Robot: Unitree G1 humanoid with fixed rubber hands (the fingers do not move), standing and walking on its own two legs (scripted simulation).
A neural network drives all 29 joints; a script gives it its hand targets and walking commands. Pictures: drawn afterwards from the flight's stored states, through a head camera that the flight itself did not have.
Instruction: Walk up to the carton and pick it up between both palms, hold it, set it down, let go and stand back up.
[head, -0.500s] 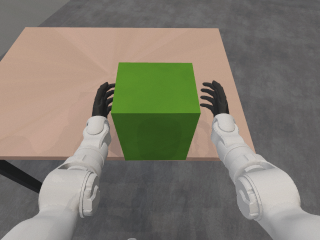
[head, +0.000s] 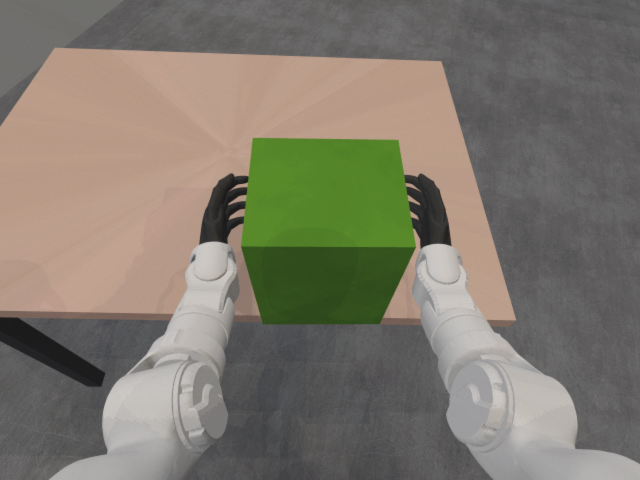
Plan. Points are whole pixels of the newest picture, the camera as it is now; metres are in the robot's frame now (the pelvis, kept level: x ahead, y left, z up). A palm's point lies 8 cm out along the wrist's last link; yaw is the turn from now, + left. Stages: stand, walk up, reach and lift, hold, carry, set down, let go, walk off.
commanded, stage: reach and lift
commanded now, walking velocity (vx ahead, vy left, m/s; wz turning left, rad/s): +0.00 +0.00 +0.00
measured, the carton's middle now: (323, 241) +0.44 +0.03 -0.01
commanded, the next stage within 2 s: none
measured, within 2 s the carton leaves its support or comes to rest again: leaves its support in 1.36 s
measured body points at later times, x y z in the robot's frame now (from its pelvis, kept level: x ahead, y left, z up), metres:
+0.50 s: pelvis +0.02 -0.01 +0.01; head +0.09 +0.01 +0.46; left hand +0.41 +0.16 +0.04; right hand +0.42 -0.12 +0.04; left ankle +0.03 +0.11 -0.73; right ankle +0.00 -0.12 -0.73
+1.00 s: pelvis +0.02 -0.01 +0.02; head +0.09 +0.02 +0.46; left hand +0.41 +0.16 +0.04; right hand +0.41 -0.12 +0.04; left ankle +0.03 +0.11 -0.73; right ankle +0.00 -0.12 -0.73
